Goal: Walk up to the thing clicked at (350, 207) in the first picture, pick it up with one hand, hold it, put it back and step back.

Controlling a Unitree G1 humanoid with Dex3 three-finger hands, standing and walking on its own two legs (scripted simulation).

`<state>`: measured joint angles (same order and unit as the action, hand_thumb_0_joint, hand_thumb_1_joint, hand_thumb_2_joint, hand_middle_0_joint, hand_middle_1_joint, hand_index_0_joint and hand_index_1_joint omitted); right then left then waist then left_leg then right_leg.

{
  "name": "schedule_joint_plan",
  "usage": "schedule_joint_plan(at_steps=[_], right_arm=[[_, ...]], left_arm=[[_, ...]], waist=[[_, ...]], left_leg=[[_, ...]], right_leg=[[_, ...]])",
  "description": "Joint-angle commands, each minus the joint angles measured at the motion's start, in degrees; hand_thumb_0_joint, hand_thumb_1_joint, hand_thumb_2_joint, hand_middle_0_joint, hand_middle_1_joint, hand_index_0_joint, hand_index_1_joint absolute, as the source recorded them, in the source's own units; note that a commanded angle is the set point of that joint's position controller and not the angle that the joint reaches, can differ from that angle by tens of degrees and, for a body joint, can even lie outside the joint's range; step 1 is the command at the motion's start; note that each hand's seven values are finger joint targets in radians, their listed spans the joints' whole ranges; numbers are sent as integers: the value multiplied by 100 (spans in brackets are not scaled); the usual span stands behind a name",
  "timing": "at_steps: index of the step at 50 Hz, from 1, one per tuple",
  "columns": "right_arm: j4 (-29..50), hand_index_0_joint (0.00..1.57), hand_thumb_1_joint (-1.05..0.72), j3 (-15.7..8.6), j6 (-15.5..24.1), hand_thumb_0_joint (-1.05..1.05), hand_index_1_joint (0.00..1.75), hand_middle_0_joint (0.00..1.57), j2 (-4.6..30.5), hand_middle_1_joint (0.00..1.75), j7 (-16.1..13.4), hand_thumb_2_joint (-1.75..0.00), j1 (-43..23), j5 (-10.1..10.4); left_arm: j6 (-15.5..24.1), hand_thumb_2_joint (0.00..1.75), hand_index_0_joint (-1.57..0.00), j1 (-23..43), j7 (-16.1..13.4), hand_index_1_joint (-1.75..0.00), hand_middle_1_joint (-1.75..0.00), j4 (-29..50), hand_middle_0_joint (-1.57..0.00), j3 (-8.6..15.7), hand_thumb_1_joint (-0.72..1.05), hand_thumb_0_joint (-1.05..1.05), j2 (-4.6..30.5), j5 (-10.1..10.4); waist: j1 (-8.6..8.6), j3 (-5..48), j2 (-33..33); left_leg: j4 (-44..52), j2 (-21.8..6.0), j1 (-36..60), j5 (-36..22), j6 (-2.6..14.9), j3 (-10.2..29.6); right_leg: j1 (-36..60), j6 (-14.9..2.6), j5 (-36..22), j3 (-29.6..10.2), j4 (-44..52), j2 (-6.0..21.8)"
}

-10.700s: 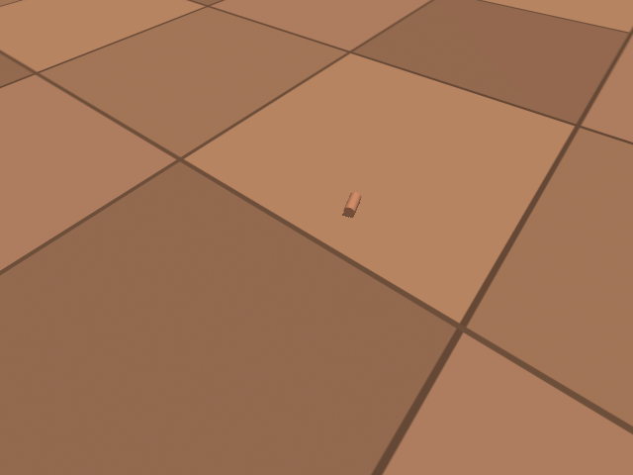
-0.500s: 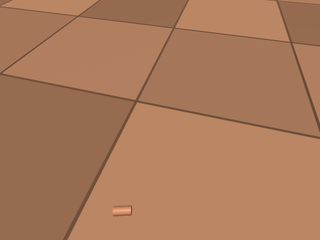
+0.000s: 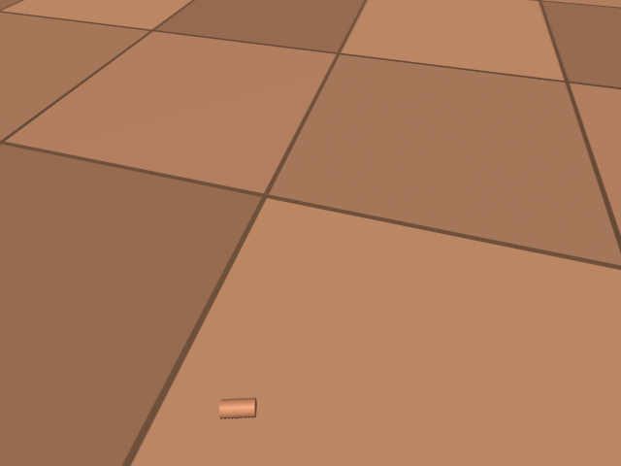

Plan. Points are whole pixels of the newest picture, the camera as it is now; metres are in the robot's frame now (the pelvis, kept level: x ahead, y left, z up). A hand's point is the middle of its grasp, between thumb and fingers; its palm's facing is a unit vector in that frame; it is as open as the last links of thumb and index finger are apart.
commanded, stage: stand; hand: left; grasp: from above
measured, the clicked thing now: (238, 407) +0.38 +0.24 -0.76
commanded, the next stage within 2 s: rise first in 0.28 s
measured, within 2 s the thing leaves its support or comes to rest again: neither
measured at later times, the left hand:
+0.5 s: hand out of the picture +0.10 +0.24 -0.16, palm faces +0.05 -0.95 -0.32, open 7.7 cm
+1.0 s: hand out of the picture +0.11 +0.26 -0.24, palm faces -0.12 -0.90 -0.42, open 13.8 cm
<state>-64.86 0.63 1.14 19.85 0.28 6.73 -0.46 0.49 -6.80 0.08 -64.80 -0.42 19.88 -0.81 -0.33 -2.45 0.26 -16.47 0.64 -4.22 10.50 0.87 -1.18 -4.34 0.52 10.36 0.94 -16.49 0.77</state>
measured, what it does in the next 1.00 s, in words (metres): lowers itself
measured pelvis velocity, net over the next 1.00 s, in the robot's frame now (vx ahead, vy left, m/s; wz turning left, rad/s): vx -0.03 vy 0.00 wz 0.00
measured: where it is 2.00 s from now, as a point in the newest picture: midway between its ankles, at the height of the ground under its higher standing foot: outside the picture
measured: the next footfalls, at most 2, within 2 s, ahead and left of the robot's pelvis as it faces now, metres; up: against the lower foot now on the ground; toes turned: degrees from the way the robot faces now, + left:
none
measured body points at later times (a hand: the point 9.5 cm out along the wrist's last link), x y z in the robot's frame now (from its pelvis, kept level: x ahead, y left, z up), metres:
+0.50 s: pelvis -0.02 +0.00 -0.01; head +0.02 +0.00 +0.44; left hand +0.09 +0.29 -0.14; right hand +0.08 -0.29 -0.13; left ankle -0.02 +0.11 -0.75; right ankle -0.01 -0.12 -0.75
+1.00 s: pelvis -0.03 +0.00 -0.09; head +0.07 +0.02 +0.35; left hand +0.12 +0.31 -0.21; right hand +0.13 -0.25 -0.18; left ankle -0.02 +0.11 -0.75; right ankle -0.01 -0.12 -0.75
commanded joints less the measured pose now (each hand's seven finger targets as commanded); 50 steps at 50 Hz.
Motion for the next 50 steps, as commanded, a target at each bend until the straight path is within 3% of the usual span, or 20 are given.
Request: schedule_joint_plan(at_steps=[1, 6, 18, 19, 20, 21, 22, 23, 25, 27, 29, 30, 33, 35, 36, 38, 40, 45, 48, 50], right_arm=[[353, 20, -90, -264, 89, 0, 30, 20, 1251, 30, -114, -90, -220, -10], [342, 20, -90, -261, 79, 0, 30, 20, 1251, 30, -97, -90, -220, -8], [343, 20, -90, -259, 86, 0, 30, 20, 1218, 30, -91, -90, -176, -5], [334, 20, -90, -258, 82, 0, 30, 20, 1215, 30, -93, -90, -166, -8], [1960, 20, -97, 33, 363, 0, 30, 20, 326, 30, -214, -92, -113, 418], [1658, 20, -92, -8, 355, 0, 30, 20, 471, 30, -263, -91, 141, 412], [1600, 20, -92, -73, 291, 0, 30, 20, 616, 30, -288, -91, 326, 389], [1759, 20, -90, -137, 228, 0, 30, 20, 638, 30, -280, -90, 373, 401], [1979, 20, -91, -307, 255, 0, 30, 20, 649, 30, -365, -90, 585, 329], [2132, 20, -93, -418, 289, 0, 30, 20, 605, 30, -300, -90, 739, 217], [2429, 20, -93, -525, 302, 0, 30, 20, 568, 30, -238, -91, 755, 153], [2604, 20, -94, -551, 315, 0, 30, 20, 531, 30, -230, -91, 744, 164], [3008, 20, -91, -497, 337, 0, 30, 20, 459, 30, -191, -90, 539, 212], [3218, 20, -89, -530, 362, 0, 30, 20, 470, 30, -175, -90, 468, 229], [3289, 20, -90, -520, 385, 0, 30, 20, 441, 30, -173, -90, 492, 237], [3391, 20, -90, -515, 482, 0, 30, 20, 401, 30, -165, -90, 513, 218], [3477, 20, -89, -552, 585, 0, 30, 20, 371, 30, -163, -90, 568, 181], [3684, 20, -91, -596, 773, 0, 30, 20, 306, 30, -233, -90, 642, 126], [3722, 20, -93, -607, 822, 0, 30, 20, 306, 30, -262, -91, 613, 105], [3748, 20, -93, -599, 854, 0, 30, 20, 328, 30, -260, -91, 568, 80]], left_arm=[[120, 90, -20, 172, -92, -30, -30, 338, -20, 220, 90, 0, 1210, 2], [131, 90, -20, 147, -86, -30, -30, 318, -20, 214, 90, 0, 1226, 18], [145, 90, -20, 160, -83, -30, -30, 342, -20, 216, 90, 0, 1244, 20], [144, 90, -21, 164, -84, -36, -35, 344, -22, 223, 82, 0, 1255, 11], [679, 92, -24, 2174, -199, -44, -43, 2355, -29, 276, 74, 0, 329, 360], [637, 90, -23, 2824, -219, -52, -50, 1957, -27, 354, 66, 0, 585, 350], [395, 92, -20, 1870, -235, -60, -57, 981, -23, 578, 58, 0, 884, 245], [272, 89, -21, 1309, -152, -66, -64, 525, -22, 677, 50, 0, 957, 206], [333, 90, -18, 1868, -71, -78, -79, 1089, -18, 1032, 38, 0, 1679, -3], [185, 88, -17, 892, 105, -89, -92, 297, -15, 1058, 22, 0, 1386, -348], [90, 92, -14, 402, 203, -95, -97, 583, -12, 1267, 6, 0, 1383, -583], [49, 92, -15, 506, 187, -95, -97, 960, -13, 1272, -2, 0, 1366, -637], [-312, 91, -16, 555, 108, -99, -100, 1238, -15, 986, -26, 0, 927, -801], [-498, 93, -15, 537, 29, -98, -97, 1518, -16, 1127, -42, 0, 1117, -869], [-564, 93, -14, 492, 6, -100, -100, 1641, -15, 1078, -50, 0, 1037, -857], [-612, 94, -14, 531, -26, -101, -100, 1880, -15, 971, -54, 0, 844, -887], [-559, 95, -13, 590, -55, -101, -100, 2145, -14, 1147, -54, 0, 963, -977], [-431, 97, -11, 132, -113, -105, -104, 3459, -12, 1312, -56, 0, 1147, -1137], [-524, 96, -13, -157, -99, -104, -102, 3755, -14, 1265, -57, 0, 1094, -1239], [-585, 96, -12, -432, -80, -104, -104, 3917, -13, 1290, -58, 0, 1054, -1275]], waist=[[23, 410, -53], [17, 283, -31], [31, 307, -26], [37, 273, -30], [706, -244, -45], [543, 65, 34], [496, 20, 295], [268, -43, 242], [162, 988, -59], [167, 1215, 43], [-144, 1768, -288], [-183, 1913, -478], [-72, 1453, -413], [-51, 1483, -269], [4, 1459, -184], [116, 1342, -10], [117, 1459, -32], [104, 2279, -411], [167, 2311, -494], [109, 2320, -658]], left_leg=[[128, -860, 61, -1284, 65, 617], [192, -848, 12, -965, 58, 652], [161, -839, 2, -1022, 64, 648], [185, -838, -21, -943, 54, 650], [-230, -63, -854, -34, 13, -51], [-365, -6, -795, 113, 37, -51], [-513, 24, -986, 296, 62, -59], [-703, -2, -1240, 241, 42, -97], [-1038, 23, -1182, -88, 27, -58], [-1564, 60, -1711, -271, 28, -6], [-1825, 100, -1749, -557, -41, 9], [-1881, 101, -1783, -575, -71, 2], [-1986, 22, -2265, -183, -95, 85], [-2221, -11, -2517, -34, -72, 117], [-2318, -22, -2634, 102, -57, 128], [-2595, -50, -2957, 421, -38, 164], [-2922, -70, -3288, 674, -27, 201], [-3550, -76, -3315, 138, -34, 142], [-3773, -127, -3439, 25, -59, 219], [-3852, -190, -3480, -75, -107, 356]], right_leg=[[38, -162, -1158, -538, 143, 761], [-47, -157, -855, -550, 194, 746], [-27, -165, -959, -568, 209, 756], [-55, -168, -875, -562, 212, 743], [-1449, -116, -347, -37, -232, -76], [-1154, -105, -126, 11, -291, -47], [-1259, -137, 157, 66, -344, -94], [-1327, -149, 233, 105, -516, -115], [-1254, -167, -143, 23, -931, -52], [-1474, -170, -422, 4, -1410, -36], [-1398, -230, -553, 17, -1751, -74], [-1415, -236, -513, 1, -1814, -76], [-1878, -258, -62, 82, -1930, -160], [-2146, -242, 142, 100, -2123, -174], [-2326, -239, 289, 110, -2222, -187], [-2771, -214, 593, 130, -2488, -202], [-3132, -209, 814, 130, -2850, -201], [-3482, -241, 388, 31, -3523, -158], [-3848, -237, 400, 61, -3818, -167], [-4153, -254, 494, 104, -4066, -158]])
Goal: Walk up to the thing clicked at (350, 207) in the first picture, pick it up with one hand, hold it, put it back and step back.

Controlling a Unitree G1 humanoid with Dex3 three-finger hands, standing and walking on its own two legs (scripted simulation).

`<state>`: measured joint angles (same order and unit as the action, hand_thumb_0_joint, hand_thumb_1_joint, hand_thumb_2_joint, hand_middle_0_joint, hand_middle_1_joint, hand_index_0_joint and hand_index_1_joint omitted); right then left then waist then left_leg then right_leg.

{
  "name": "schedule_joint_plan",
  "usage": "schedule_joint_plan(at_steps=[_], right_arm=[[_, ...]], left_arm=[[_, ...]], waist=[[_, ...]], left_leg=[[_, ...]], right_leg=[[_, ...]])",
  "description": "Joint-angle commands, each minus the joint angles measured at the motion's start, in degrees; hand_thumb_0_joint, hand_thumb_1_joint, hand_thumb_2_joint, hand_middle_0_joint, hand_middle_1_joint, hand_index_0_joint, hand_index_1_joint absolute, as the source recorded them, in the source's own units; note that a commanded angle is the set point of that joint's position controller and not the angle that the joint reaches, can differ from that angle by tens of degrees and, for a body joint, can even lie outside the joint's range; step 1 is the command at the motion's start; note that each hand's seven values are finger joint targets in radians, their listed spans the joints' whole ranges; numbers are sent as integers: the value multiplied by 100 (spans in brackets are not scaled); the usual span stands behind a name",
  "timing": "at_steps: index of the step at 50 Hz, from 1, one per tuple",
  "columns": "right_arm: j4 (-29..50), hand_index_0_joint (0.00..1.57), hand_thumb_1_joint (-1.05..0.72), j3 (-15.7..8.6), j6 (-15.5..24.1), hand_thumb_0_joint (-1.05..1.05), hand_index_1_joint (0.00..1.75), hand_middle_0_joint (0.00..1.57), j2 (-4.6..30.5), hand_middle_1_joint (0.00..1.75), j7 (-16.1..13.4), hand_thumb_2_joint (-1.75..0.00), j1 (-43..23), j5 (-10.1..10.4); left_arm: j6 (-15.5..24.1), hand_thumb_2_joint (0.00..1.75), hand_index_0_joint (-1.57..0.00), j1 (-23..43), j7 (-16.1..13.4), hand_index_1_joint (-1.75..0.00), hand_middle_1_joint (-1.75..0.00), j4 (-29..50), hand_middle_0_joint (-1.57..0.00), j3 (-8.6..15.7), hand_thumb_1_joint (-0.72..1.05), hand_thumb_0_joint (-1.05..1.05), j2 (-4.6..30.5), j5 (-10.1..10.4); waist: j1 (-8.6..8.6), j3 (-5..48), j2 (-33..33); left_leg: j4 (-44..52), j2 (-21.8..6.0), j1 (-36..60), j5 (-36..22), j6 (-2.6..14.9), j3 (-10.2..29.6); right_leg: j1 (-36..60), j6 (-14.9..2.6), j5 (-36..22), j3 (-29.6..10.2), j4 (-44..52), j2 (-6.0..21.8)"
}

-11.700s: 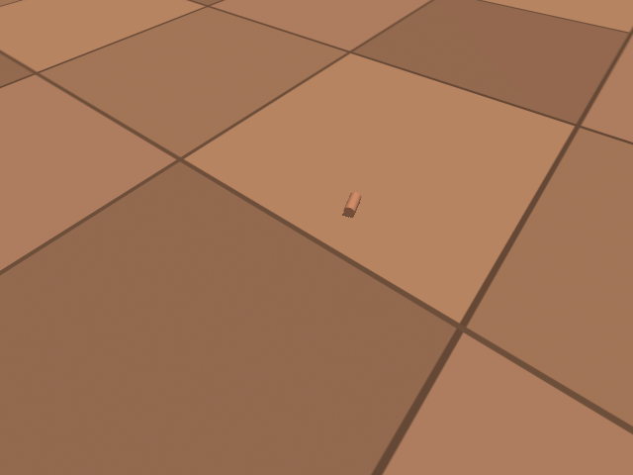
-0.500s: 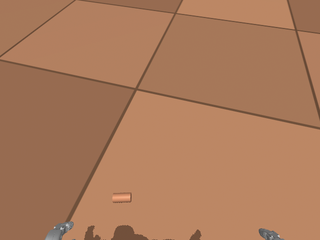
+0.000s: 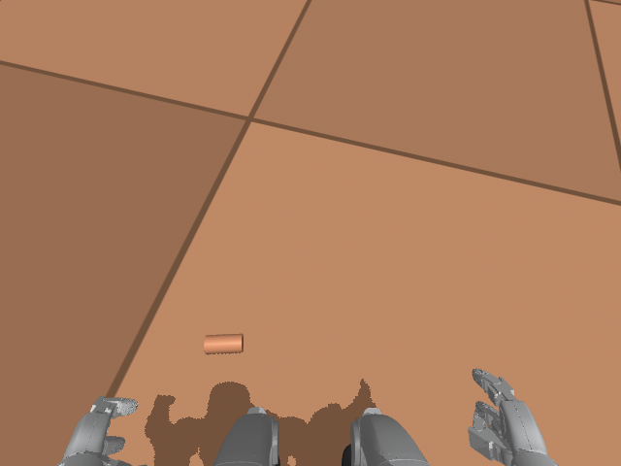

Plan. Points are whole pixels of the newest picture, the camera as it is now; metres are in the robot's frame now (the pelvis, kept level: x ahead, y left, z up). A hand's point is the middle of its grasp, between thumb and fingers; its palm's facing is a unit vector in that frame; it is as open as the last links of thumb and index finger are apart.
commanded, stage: rise first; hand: left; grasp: from above
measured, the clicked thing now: (224, 343) +0.41 +0.24 -0.67
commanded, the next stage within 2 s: none
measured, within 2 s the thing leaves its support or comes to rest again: neither
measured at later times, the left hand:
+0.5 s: hand (145, 428) +0.17 +0.29 -0.27, palm faces -0.40 -0.66 -0.63, open 13.6 cm
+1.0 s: hand (171, 373) +0.29 +0.31 -0.44, palm faces -0.47 -0.23 -0.85, open 12.8 cm
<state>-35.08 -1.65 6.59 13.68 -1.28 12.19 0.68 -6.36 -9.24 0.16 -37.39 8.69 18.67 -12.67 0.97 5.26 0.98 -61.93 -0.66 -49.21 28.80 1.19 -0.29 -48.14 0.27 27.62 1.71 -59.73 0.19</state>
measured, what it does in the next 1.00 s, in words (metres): lowers itself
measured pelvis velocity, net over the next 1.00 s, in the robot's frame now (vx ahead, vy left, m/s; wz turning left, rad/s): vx -0.09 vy -0.01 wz -0.06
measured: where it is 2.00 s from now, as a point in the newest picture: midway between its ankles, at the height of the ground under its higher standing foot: outside the picture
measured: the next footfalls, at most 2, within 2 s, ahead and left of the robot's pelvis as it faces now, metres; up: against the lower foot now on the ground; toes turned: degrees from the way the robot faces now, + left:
none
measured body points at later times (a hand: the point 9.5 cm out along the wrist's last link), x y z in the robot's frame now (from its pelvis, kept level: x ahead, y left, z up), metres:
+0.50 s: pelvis -0.03 -0.01 -0.13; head +0.14 +0.01 +0.29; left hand +0.19 +0.32 -0.23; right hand +0.18 -0.27 -0.23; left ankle +0.01 +0.10 -0.66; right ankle +0.01 -0.13 -0.66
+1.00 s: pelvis -0.09 -0.01 -0.30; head +0.13 +0.03 +0.10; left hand +0.31 +0.32 -0.39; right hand +0.02 -0.28 -0.43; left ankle +0.01 +0.10 -0.66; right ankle +0.01 -0.13 -0.66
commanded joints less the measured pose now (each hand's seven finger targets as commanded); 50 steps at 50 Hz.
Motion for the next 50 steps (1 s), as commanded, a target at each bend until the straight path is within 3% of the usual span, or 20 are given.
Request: schedule_joint_plan(at_steps=[1, 8, 12, 16, 20, 22, 23, 24, 25, 31, 35, 41, 45, 50], right_arm=[[798, 20, -92, -373, 322, 0, 30, 20, 949, 30, -93, -90, 23, -34], [1055, 20, -93, -354, 421, 0, 30, 20, 906, 30, -63, -91, -101, -40], [1036, 20, -94, -331, 503, 0, 30, 20, 925, 30, -46, -91, -234, -25], [883, 20, -92, -388, 631, 0, 30, 20, 1001, 30, 26, -90, -317, -67], [827, 20, -90, -486, 705, 0, 30, 20, 1085, 30, 122, -90, -359, -65], [678, 20, -92, -475, 702, 0, 30, 20, 1159, 30, 178, -90, -398, -51], [621, 20, -93, -459, 704, 0, 30, 20, 1170, 30, 210, -91, -415, -58], [581, 20, -93, -490, 696, 0, 30, 20, 1219, 30, 239, -91, -423, -55], [503, 20, -95, -491, 668, 0, 30, 20, 1258, 30, 257, -91, -443, -54], [255, 20, -96, -614, 556, 0, 30, 20, 1375, 30, 381, -92, -311, -78], [46, 20, -95, -623, 476, 0, 30, 20, 1387, 30, 410, -92, -162, -145], [-180, 20, -90, -601, 342, 0, 30, 20, 1442, 30, 423, -90, 29, -222], [-282, 20, -87, -546, 209, 0, 30, 20, 1449, 30, 455, -89, 87, -255], [-373, 20, -88, -473, -7, 0, 30, 20, 1459, 30, 534, -90, 140, -343]], left_arm=[[60, 95, -12, -324, -67, -104, -103, 1312, -13, 314, -57, 0, 1133, -121], [-185, 93, -13, -778, -76, -102, -103, 1744, -13, 308, -55, 0, 1060, -330], [-97, 90, -14, -221, -106, -104, -105, 1580, -13, 322, -55, 0, 1230, -557], [401, 87, -17, 331, -117, -100, -101, 1096, -16, 479, -48, 0, 1600, -1018], [973, 83, -21, 577, -104, -97, -98, 1235, -20, 318, -40, 0, 1644, -1507], [1258, 83, -23, 919, -184, -96, -98, 996, -22, 485, -40, 0, 1999, -1763], [1393, 83, -23, 1090, -224, -96, -98, 882, -22, 443, -41, 0, 2024, -1891], [1504, 85, -23, 1339, -303, -95, -96, 727, -22, 598, -43, 0, 2254, -2053], [1587, 86, -22, 1382, -371, -96, -96, 550, -22, 716, -45, 0, 2447, -2219], [1881, 86, -26, 2541, -732, -91, -91, 220, -26, 610, -43, 0, 2667, -2814], [2064, 83, -30, 3522, -868, -85, -85, -292, -31, 736, -38, 0, 3248, -3242], [2285, 80, -32, 4555, -1050, -80, -80, -758, -32, 681, -29, 0, 3604, -3814], [2396, 83, -27, 4927, -1184, -81, -80, -1388, -27, 610, -29, 0, 3697, -4176], [2554, 84, -26, 5469, -1449, -79, -78, -1737, -27, 536, -30, 0, 3803, -4607]], waist=[[-17, 1665, -736], [5, 1804, -517], [152, 1645, -351], [78, 1791, -416], [46, 2585, -637], [13, 2753, -615], [40, 2806, -662], [-2, 2895, -604], [-107, 2956, -684], [-55, 3668, -729], [-67, 4055, -547], [17, 4201, -520], [115, 3760, -651], [211, 3552, -899]], left_leg=[[627, -86, 1069, -1995, -145, 324], [10, 0, 340, -1626, -77, 303], [-497, 51, -395, -1272, -29, 214], [-1274, 91, -1195, -1076, -14, 187], [-1931, 141, -1593, -1007, -12, 137], [-2341, 142, -2039, -1109, -3, 141], [-2515, 147, -2206, -1151, -6, 172], [-2656, 139, -2371, -1060, -10, 217], [-2798, 126, -2465, -1125, -18, 240], [-3533, 104, -2913, -837, -43, 274], [-4087, 136, -3559, -388, 29, 150], [-4498, 152, -4112, 271, 77, 115], [-4568, 146, -4496, 724, 73, 247], [-4725, 158, -4644, 830, 78, 376]], right_leg=[[142, -228, -1226, 47, 172, -100], [-258, -214, -1110, 50, -266, -114], [-768, -219, -932, 16, -621, -108], [-1652, -223, -707, -29, -1428, -73], [-2209, -213, -753, -130, -2094, -89], [-2541, -213, -851, -129, -2466, -86], [-2761, -219, -866, -103, -2683, -86], [-2980, -220, -762, -82, -2873, -86], [-3192, -232, -754, -68, -3058, -85], [-3956, -223, -447, 41, -3709, -74], [-4085, -189, -131, 39, -3961, -83], [-4471, -179, 434, 143, -4214, -89], [-5043, -210, 807, 304, -4519, -111], [-5562, -243, 868, 407, -4848, -108]])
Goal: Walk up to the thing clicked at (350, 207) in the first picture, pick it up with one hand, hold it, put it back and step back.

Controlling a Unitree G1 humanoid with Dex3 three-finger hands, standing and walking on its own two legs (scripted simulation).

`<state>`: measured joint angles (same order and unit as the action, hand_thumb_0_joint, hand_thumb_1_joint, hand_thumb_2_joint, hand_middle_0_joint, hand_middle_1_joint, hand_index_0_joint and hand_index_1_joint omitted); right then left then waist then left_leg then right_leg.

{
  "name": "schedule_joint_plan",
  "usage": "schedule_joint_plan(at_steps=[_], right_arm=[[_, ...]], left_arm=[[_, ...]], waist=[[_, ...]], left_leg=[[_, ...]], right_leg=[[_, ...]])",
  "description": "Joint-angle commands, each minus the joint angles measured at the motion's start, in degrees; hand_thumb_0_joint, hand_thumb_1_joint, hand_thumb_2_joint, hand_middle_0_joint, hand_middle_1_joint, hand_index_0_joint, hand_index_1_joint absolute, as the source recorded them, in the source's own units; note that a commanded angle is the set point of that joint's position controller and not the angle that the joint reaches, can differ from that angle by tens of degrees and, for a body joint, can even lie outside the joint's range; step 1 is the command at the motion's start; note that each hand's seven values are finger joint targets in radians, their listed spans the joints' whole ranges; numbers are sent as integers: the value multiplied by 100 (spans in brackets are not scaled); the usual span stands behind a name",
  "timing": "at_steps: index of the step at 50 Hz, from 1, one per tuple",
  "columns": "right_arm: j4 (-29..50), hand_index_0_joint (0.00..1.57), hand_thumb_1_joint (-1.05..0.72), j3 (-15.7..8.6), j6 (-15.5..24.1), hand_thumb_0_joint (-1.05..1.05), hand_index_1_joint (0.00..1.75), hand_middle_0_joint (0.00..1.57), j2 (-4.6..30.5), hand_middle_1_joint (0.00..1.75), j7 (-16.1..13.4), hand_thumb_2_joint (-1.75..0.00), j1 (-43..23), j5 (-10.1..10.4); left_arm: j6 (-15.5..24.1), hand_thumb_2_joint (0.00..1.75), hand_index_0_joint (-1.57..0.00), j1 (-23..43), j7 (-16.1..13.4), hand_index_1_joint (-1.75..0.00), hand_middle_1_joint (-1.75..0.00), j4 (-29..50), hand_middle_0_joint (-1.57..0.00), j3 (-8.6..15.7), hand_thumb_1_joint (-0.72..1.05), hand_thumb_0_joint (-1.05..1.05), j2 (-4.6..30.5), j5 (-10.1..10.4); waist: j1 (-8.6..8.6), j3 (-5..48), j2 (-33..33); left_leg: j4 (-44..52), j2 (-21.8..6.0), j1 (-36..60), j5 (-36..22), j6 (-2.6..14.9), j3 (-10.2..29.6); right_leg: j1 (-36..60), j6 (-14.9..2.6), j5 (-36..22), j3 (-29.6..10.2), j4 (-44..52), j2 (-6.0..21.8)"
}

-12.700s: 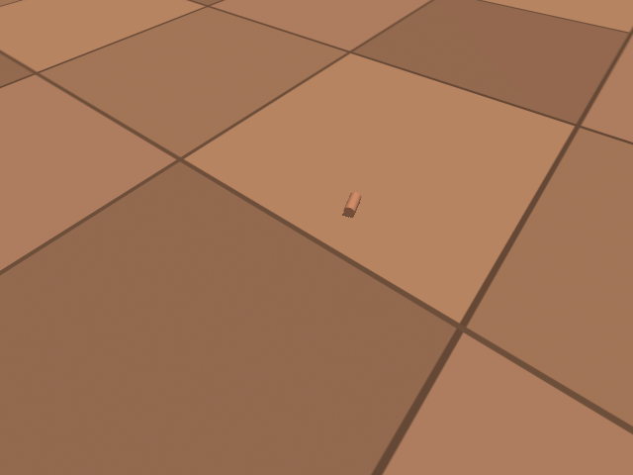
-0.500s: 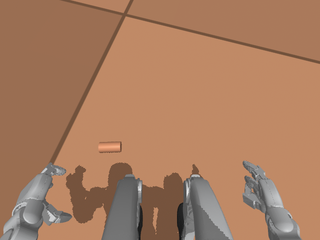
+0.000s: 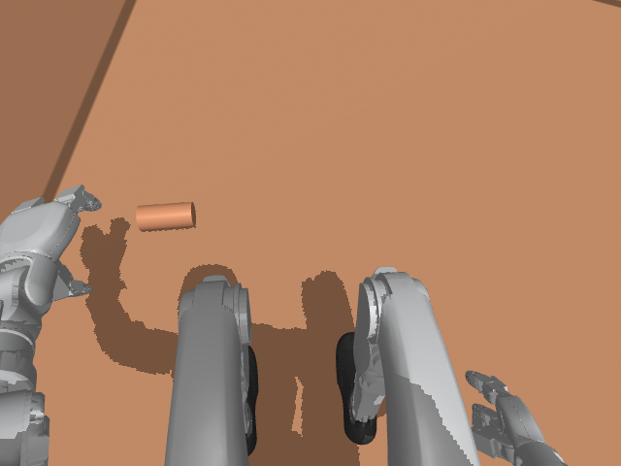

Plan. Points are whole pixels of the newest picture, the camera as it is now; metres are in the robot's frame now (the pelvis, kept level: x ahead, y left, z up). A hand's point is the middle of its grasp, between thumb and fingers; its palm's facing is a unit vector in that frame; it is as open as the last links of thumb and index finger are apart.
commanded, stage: rise first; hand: left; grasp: from above
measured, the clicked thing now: (167, 216) +0.48 +0.28 -0.38
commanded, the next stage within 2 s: approach in 1.18 s
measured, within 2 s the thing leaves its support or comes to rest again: neither
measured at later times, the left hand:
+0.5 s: hand (94, 236) +0.40 +0.34 -0.21, palm faces -0.45 -0.07 -0.89, open 12.5 cm
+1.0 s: hand (107, 228) +0.42 +0.33 -0.24, palm faces -0.46 -0.09 -0.89, open 12.6 cm
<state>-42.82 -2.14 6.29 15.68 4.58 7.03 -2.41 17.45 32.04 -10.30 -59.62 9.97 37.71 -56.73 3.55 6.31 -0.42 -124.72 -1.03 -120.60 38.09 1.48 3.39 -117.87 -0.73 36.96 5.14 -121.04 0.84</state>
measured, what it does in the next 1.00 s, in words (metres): lowers itself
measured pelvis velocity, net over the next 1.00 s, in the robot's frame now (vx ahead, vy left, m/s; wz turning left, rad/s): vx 0.02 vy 0.00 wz -0.04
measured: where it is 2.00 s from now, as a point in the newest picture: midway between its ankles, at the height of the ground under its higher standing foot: (299, 412)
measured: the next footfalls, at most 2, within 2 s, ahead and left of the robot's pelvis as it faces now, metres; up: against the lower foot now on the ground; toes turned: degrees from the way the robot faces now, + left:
none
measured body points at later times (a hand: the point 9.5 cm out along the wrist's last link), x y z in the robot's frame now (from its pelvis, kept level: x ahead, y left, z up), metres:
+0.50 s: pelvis +0.01 +0.00 -0.05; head +0.24 +0.07 +0.33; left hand +0.42 +0.34 -0.16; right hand +0.11 -0.28 -0.17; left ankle +0.09 +0.11 -0.37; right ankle +0.10 -0.12 -0.37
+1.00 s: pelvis +0.02 +0.00 -0.06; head +0.26 +0.07 +0.31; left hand +0.44 +0.33 -0.19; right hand +0.09 -0.28 -0.18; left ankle +0.09 +0.11 -0.37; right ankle +0.10 -0.12 -0.37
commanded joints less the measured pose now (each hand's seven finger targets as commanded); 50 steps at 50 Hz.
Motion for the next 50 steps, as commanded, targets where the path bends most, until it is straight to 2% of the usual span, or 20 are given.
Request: schedule_joint_plan(at_steps=[1, 3, 7, 9, 12, 14, 16, 22, 27, 30, 31, 33, 35, 37, 38, 42, 44, 46, 47, 50], right_arm=[[368, 20, -89, -400, -17, 0, 30, 20, 1258, 30, -36, -90, 649, -55], [317, 20, -89, -373, -102, 0, 30, 20, 1290, 30, -4, -90, 673, -98], [256, 20, -89, -343, -242, 0, 30, 20, 1296, 30, 50, -90, 758, -183], [203, 20, -89, -343, -278, 0, 30, 20, 1332, 30, 73, -90, 730, -242], [131, 20, -90, -332, -308, 0, 30, 20, 1357, 30, 109, -90, 802, -315], [98, 20, -90, -363, -322, 0, 30, 20, 1391, 30, 123, -90, 790, -347], [61, 20, -90, -373, -335, 0, 30, 20, 1424, 30, 149, -90, 840, -405], [10, 20, -91, -347, -363, 0, 30, 20, 1351, 30, 185, -90, 852, -497], [-46, 20, -91, -327, -361, 0, 30, 20, 1360, 30, 206, -90, 889, -581], [-70, 20, -91, -293, -352, 0, 30, 20, 1355, 30, 215, -90, 900, -607], [-62, 20, -91, -298, -342, 0, 30, 20, 1345, 30, 224, -90, 887, -605], [-88, 20, -91, -282, -350, 0, 30, 20, 1324, 30, 219, -90, 891, -621], [-61, 20, -91, -280, -360, 0, 30, 20, 1323, 30, 229, -91, 902, -644], [-85, 20, -91, -292, -358, 0, 30, 20, 1314, 30, 233, -91, 935, -647], [-76, 20, -91, -277, -358, 0, 30, 20, 1313, 30, 233, -90, 905, -662], [-80, 20, -91, -290, -360, 0, 30, 20, 1357, 30, 243, -90, 937, -681], [-91, 20, -91, -277, -374, 0, 30, 20, 1384, 30, 249, -90, 931, -691], [-89, 20, -91, -264, -381, 0, 30, 20, 1373, 30, 260, -90, 946, -695], [-107, 20, -91, -220, -390, 0, 30, 20, 1348, 30, 273, -90, 986, -695], [-99, 20, -91, -248, -387, 0, 30, 20, 1404, 30, 295, -90, 1018, -701]], left_arm=[[195, 84, -27, 1302, -461, -77, -76, 305, -28, 361, -31, 0, 1855, -294], [231, 82, -29, 1451, -621, -74, -73, 183, -30, 441, -29, 0, 2020, -492], [262, 82, -29, 1774, -862, -73, -72, -226, -30, 297, -29, 0, 1977, -862], [289, 80, -31, 2057, -984, -71, -70, -174, -32, 334, -27, 0, 2125, -984], [280, 78, -32, 2073, -1090, -70, -69, -538, -34, 201, -26, 0, 1979, -1183], [314, 78, -33, 2305, -1181, -70, -69, -416, -34, 262, -25, 0, 2142, -1263], [301, 75, -34, 2352, -1252, -70, -70, -518, -34, 194, -24, 0, 2044, -1346], [317, 74, -36, 2476, -1479, -70, -69, -675, -36, 217, -23, 0, 2164, -1560], [290, 74, -36, 2515, -1643, -71, -70, -970, -36, 335, -23, 0, 2229, -1654], [241, 75, -35, 2561, -1707, -71, -71, -1044, -36, 386, -24, 0, 2246, -1626], [218, 74, -35, 2555, -1704, -73, -73, -1093, -35, 371, -24, 0, 2272, -1619], [198, 75, -34, 2592, -1688, -73, -73, -1104, -34, 334, -25, 0, 2233, -1637], [203, 75, -34, 2667, -1680, -75, -75, -1054, -34, 385, -25, 0, 2368, -1638], [169, 76, -33, 2557, -1645, -75, -75, -1150, -33, 346, -26, 0, 2258, -1602], [194, 77, -32, 2696, -1641, -76, -76, -1072, -32, 350, -27, 0, 2302, -1590], [204, 78, -30, 2613, -1661, -78, -79, -1025, -30, 458, -28, 0, 2338, -1530], [223, 78, -30, 2610, -1651, -78, -78, -1063, -30, 374, -28, 0, 2263, -1572], [235, 79, -30, 2620, -1665, -79, -79, -1052, -29, 404, -29, 0, 2315, -1597], [213, 80, -29, 2473, -1663, -78, -78, -1140, -29, 379, -31, 0, 2296, -1638], [208, 81, -28, 2620, -1701, -81, -81, -1047, -28, 390, -32, 0, 2297, -1610]], waist=[[-33, 3317, -870], [-51, 3380, -924], [105, 3361, -1055], [111, 3421, -1193], [206, 3337, -1203], [178, 3536, -1351], [257, 3524, -1492], [311, 3561, -1301], [362, 3619, -1146], [353, 3654, -1258], [320, 3613, -1264], [385, 3673, -1154], [372, 3689, -1177], [373, 3618, -1071], [434, 3636, -1083], [403, 3718, -1182], [438, 3625, -1332], [459, 3657, -1346], [415, 3635, -1341], [480, 3652, -1343]], left_leg=[[1506, 193, 2456, -147, 36, 7], [1430, 192, 2470, -241, 23, 56], [1254, 199, 2463, -463, 6, 61], [1186, 184, 2480, -423, 3, 75], [1100, 170, 2524, -503, -16, 120], [1042, 159, 2680, -608, -36, 160], [1008, 131, 2796, -741, -74, 225], [684, 198, 2391, -672, 28, 2], [484, 185, 2302, -927, 50, -35], [459, 191, 2312, -1003, 45, -15], [433, 179, 2312, -966, 50, -29], [315, 197, 2255, -1077, 74, -57], [281, 219, 2012, -1014, 94, -120], [276, 196, 2087, -997, 92, -83], [227, 203, 1977, -969, 108, -110], [220, 182, 2144, -1054, 83, -41], [251, 170, 2233, -1105, 50, 19], [210, 175, 2194, -1190, 54, 20], [203, 184, 2258, -1319, 48, 14], [160, 178, 2251, -1317, 59, -8]], right_leg=[[1300, -149, -121, 79, 1195, -164], [1170, -161, -198, 109, 1059, -151], [901, -174, -393, 163, 864, -163], [779, -165, -373, 157, 791, -137], [599, -139, -427, 196, 675, -124], [487, -140, -492, 215, 547, -125], [349, -111, -556, 231, 436, -86], [566, -117, -583, 193, 439, -151], [599, -107, -792, 197, 311, -151], [553, -106, -850, 212, 221, -162], [554, -118, -834, 210, 228, -171], [639, -104, -954, 191, 257, -184], [825, -111, -963, 160, 284, -204], [728, -113, -925, 179, 265, -191], [803, -103, -941, 162, 285, -198], [697, -104, -955, 197, 172, -192], [512, -102, -956, 229, 88, -178], [581, -98, -1047, 236, 81, -195], [589, -110, -1112, 233, 61, -191], [618, -105, -1168, 236, 82, -203]])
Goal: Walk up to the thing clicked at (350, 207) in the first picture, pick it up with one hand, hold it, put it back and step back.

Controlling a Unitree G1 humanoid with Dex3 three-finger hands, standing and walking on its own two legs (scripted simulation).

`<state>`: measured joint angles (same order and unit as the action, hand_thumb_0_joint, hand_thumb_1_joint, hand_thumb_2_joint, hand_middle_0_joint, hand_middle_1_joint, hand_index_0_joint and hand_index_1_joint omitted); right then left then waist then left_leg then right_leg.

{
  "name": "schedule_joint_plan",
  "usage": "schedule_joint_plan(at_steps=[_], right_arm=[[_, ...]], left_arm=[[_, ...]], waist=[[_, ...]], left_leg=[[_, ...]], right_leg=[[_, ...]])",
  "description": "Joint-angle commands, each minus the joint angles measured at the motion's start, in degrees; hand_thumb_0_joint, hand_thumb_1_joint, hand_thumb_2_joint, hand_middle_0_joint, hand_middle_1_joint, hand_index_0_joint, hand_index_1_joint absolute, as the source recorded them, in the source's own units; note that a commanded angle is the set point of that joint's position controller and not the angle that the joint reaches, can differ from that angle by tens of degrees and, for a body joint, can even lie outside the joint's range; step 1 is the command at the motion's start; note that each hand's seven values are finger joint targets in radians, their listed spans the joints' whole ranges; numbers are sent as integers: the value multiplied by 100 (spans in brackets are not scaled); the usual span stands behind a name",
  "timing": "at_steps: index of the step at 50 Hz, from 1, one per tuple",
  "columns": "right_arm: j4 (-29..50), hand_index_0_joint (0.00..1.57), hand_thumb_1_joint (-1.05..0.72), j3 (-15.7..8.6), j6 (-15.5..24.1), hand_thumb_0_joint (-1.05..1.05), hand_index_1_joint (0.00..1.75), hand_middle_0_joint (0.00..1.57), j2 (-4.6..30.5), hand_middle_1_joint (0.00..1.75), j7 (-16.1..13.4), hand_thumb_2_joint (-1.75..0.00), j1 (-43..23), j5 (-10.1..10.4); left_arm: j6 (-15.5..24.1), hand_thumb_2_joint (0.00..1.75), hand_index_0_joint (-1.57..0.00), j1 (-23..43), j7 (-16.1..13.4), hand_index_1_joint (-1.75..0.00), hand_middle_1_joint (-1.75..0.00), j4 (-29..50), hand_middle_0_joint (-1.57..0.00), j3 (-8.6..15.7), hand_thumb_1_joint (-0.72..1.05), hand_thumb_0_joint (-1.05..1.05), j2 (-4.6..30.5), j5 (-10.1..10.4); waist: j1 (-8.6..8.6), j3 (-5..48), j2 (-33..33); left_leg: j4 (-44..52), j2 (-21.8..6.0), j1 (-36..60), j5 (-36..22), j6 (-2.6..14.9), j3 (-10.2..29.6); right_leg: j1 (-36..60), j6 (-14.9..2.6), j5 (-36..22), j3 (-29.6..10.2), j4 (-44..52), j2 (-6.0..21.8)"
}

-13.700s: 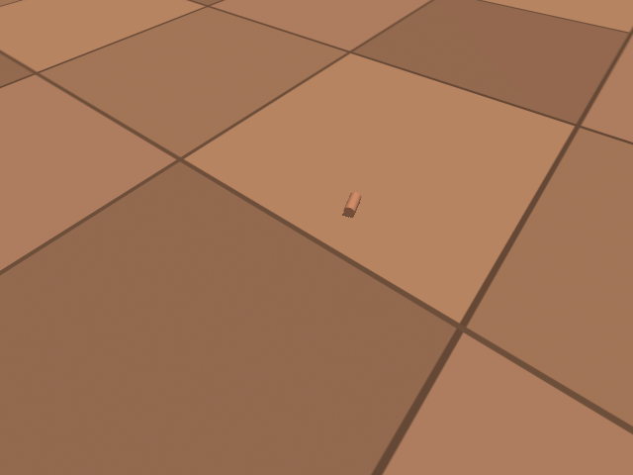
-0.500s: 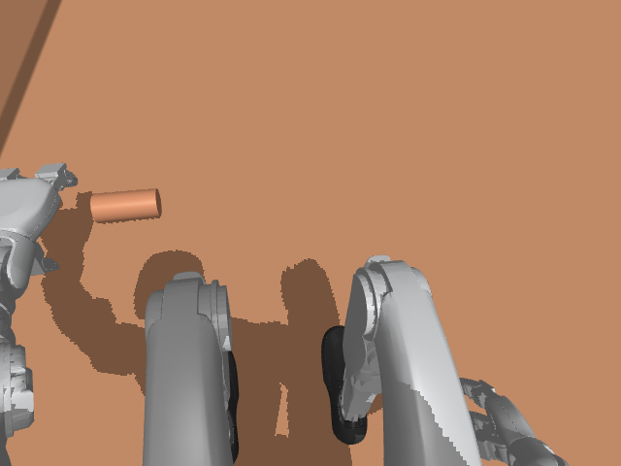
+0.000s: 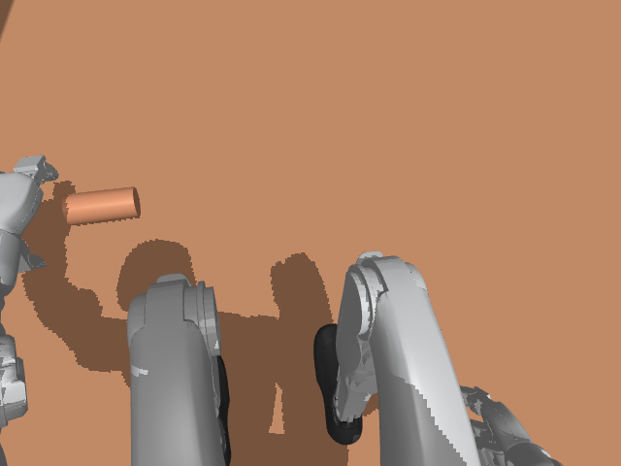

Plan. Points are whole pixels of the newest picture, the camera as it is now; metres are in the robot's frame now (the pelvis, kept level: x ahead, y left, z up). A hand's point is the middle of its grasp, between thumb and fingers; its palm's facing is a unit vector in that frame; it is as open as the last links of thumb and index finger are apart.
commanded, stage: rise first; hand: left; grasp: from above
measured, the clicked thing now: (103, 205) +0.46 +0.29 -0.31
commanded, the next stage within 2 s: approach in 0.18 s
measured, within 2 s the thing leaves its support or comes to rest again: neither
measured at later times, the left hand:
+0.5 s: hand (55, 216) +0.41 +0.32 -0.20, palm faces -0.45 -0.07 -0.89, open 13.6 cm
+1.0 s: hand (73, 204) +0.43 +0.30 -0.21, palm faces -0.55 -0.09 -0.83, open 14.1 cm
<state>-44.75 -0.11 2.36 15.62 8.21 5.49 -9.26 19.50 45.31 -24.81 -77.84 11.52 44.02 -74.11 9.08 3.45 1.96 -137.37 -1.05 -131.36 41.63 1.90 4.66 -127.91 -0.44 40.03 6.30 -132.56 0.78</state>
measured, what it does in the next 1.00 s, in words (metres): stands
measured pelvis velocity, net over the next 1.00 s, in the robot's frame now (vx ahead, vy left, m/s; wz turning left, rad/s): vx -0.01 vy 0.00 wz -0.03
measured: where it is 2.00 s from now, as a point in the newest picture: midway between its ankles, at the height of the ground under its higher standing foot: (277, 417)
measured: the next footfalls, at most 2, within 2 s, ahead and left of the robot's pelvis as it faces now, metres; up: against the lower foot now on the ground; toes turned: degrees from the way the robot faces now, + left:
none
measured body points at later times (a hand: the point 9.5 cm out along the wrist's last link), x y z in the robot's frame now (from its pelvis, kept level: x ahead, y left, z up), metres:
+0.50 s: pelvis +0.00 +0.00 -0.01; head +0.24 +0.09 +0.36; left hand +0.43 +0.32 -0.15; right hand +0.08 -0.27 -0.11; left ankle +0.07 +0.11 -0.30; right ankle +0.09 -0.11 -0.30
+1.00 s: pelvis -0.01 +0.00 -0.01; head +0.26 +0.04 +0.35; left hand +0.46 +0.30 -0.16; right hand +0.01 -0.27 -0.12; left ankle +0.07 +0.11 -0.30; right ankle +0.09 -0.12 -0.30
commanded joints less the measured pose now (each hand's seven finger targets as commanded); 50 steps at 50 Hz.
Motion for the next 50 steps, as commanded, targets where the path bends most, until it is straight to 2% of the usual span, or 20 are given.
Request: schedule_joint_plan(at_steps=[1, 6, 8, 13, 14, 15, 20, 25, 28, 30, 33, 36, 39, 42, 43, 44, 45, 46, 47, 50], right_arm=[[113, 20, -91, -453, 8, 0, 30, 20, 1394, 30, -72, -91, 1139, -2], [115, 20, -91, -422, 34, 0, 30, 20, 1412, 30, -70, -90, 1130, -19], [104, 20, -91, -411, 65, 0, 30, 20, 1403, 30, -63, -90, 1127, -9], [88, 20, -91, -391, 104, 0, 30, 20, 1412, 30, -70, -90, 1112, 9], [103, 20, -91, -383, 119, 0, 30, 20, 1429, 30, -66, -91, 1118, -6], [94, 20, -91, -385, 125, 0, 30, 20, 1430, 30, -61, -90, 1142, 11], [69, 20, -91, -384, 190, 0, 30, 20, 1433, 30, -42, -90, 1265, 35], [-25, 20, -91, -310, 317, 0, 30, 20, 1487, 30, -36, -90, 1404, 8], [-5, 20, -91, -221, 352, 0, 30, 20, 1531, 30, -43, -90, 1452, -18], [57, 20, -91, -168, 357, 0, 30, 20, 1549, 30, -25, -90, 1439, -21], [176, 20, -91, -29, 345, 0, 30, 20, 1548, 30, 30, -90, 1415, -22], [302, 20, -91, 95, 340, 0, 30, 20, 1604, 30, 55, -90, 1394, 37], [392, 20, -91, 163, 325, 0, 30, 20, 1561, 30, 101, -90, 1362, 105], [489, 20, -91, 177, 348, 0, 30, 20, 1557, 30, 140, -90, 1340, 193], [548, 20, -91, 151, 335, 0, 30, 20, 1602, 30, 133, -90, 1353, 199], [591, 20, -91, 176, 325, 0, 30, 20, 1566, 30, 132, -90, 1272, 231], [484, 20, -91, 214, 294, 0, 30, 20, 1513, 30, 135, -90, 1331, 244], [602, 20, -91, 160, 308, 0, 30, 20, 1573, 30, 139, -90, 1306, 241], [448, 20, -91, 169, 294, 0, 30, 20, 1574, 30, 137, -90, 1368, 239], [358, 20, -90, 130, 272, 0, 30, 20, 1665, 30, 117, -90, 1477, 146]], left_arm=[[6, 82, -27, 1248, -262, -82, -82, 741, -27, 209, -34, 0, 1636, 142], [-31, 83, -26, 1345, -354, -83, -84, 597, -25, 256, -34, 0, 1679, 120], [-61, 85, -24, 1460, -359, -86, -86, 560, -23, 139, -37, 0, 1639, 99], [-127, 84, -23, 1467, -381, -87, -88, 455, -23, 112, -36, 0, 1653, 74], [-154, 92, -19, 1452, -380, -86, -83, 443, -23, 108, -44, 0, 1605, 75], [-172, 90, -16, 1497, -384, -93, -91, 446, -16, 65, -44, 0, 1541, 99], [-213, 94, -12, 1999, -363, -100, -101, 519, -11, -445, -49, 0, 1032, 117], [-351, 99, -8, 2782, -575, -104, -105, 402, -7, -836, -55, 0, 581, 74], [-593, 101, -8, 2904, -834, -103, -104, 135, -8, -687, -56, 0, 779, -26], [-796, 101, -8, 3063, -988, -103, -103, 93, -8, -447, -57, 0, 1128, -78], [-1137, 102, -7, 2996, -1051, -102, -101, -351, -8, -294, -58, 0, 1308, -116], [-1404, 103, -7, 3025, -949, -101, -100, -566, -8, -238, -59, 0, 1540, -57], [-1592, 101, -7, 2456, -704, -103, -103, -911, -7, -283, -57, 0, 1496, 215], [-1639, 98, -8, 1948, -260, -103, -105, -845, -7, -274, -55, 0, 1680, 499], [-1590, 99, -8, 1904, -153, -103, -104, -649, -7, -83, -55, 0, 1907, 594], [-1552, 98, -9, 1718, -13, -104, -105, -688, -8, -108, -54, 0, 1908, 671], [-1513, 98, -9, 1436, 115, -104, -105, -938, -8, -257, -54, 0, 1620, 780], [-1384, 97, -9, 1444, 242, -104, -105, -426, -8, -151, -53, 0, 1768, 783], [-1267, 95, -9, 1442, 367, -105, -107, -508, -7, -311, -52, 0, 1607, 847], [-715, 96, -10, 1545, 513, -104, -106, -22, -9, -203, -52, 0, 1610, 928]], waist=[[-97, 3895, -1565], [-21, 3798, -1564], [18, 3715, -1572], [24, 3694, -1635], [62, 3646, -1688], [62, 3665, -1712], [385, 3665, -1715], [722, 3591, -1962], [752, 3649, -2088], [688, 3828, -2299], [669, 3750, -2300], [637, 3728, -2293], [591, 3731, -1717], [479, 3466, -1313], [456, 3584, -1125], [415, 3561, -963], [414, 3465, -760], [498, 3578, -810], [483, 3424, -844], [544, 3311, -819]], left_leg=[[1415, 179, 3214, -1579, 18, -160], [1418, 171, 3073, -1331, 31, -137], [1410, 173, 3036, -1256, 35, -145], [1418, 167, 3052, -1219, 31, -122], [1417, 168, 3026, -1223, 33, -131], [1453, 162, 3015, -1227, 25, -94], [1403, 137, 3057, -1183, 24, -26], [1403, 73, 3333, -1193, -52, 114], [1379, 76, 3305, -1323, -60, 54], [1393, 71, 3313, -1456, -80, -3], [1374, 108, 3066, -1465, -53, -126], [1304, 140, 2835, -1384, 9, -228], [1167, 164, 2296, -1321, 135, -318], [1079, 190, 1794, -1270, 222, -325], [1064, 183, 1755, -1333, 235, -314], [1011, 178, 1654, -1313, 249, -317], [994, 180, 1557, -1239, 255, -316], [962, 190, 1689, -1423, 243, -304], [959, 193, 1546, -1235, 233, -304], [810, 187, 1553, -1194, 167, -251]], right_leg=[[1638, -139, -1432, 113, 1242, -202], [1548, -125, -1252, 149, 1203, -206], [1469, -147, -1205, 147, 1202, -218], [1404, -136, -1183, 165, 1161, -216], [1404, -116, -1185, 179, 1167, -212], [1378, -113, -1193, 195, 1130, -209], [1251, -116, -1232, 262, 1155, -244], [928, -106, -1301, 359, 1021, -233], [1073, -93, -1466, 364, 1024, -224], [1157, -120, -1588, 337, 965, -222], [1334, -161, -1648, 264, 992, -206], [1545, -189, -1639, 218, 1103, -228], [2078, -124, -1649, 147, 1224, -302], [2367, -71, -1564, 71, 1200, -283], [2595, -44, -1635, 79, 1223, -287], [2702, -26, -1633, 51, 1220, -289], [2760, -2, -1586, 47, 1273, -302], [2874, 20, -1781, 59, 1227, -299], [2797, 0, -1601, 37, 1224, -300], [2731, -40, -1478, 94, 1287, -307]])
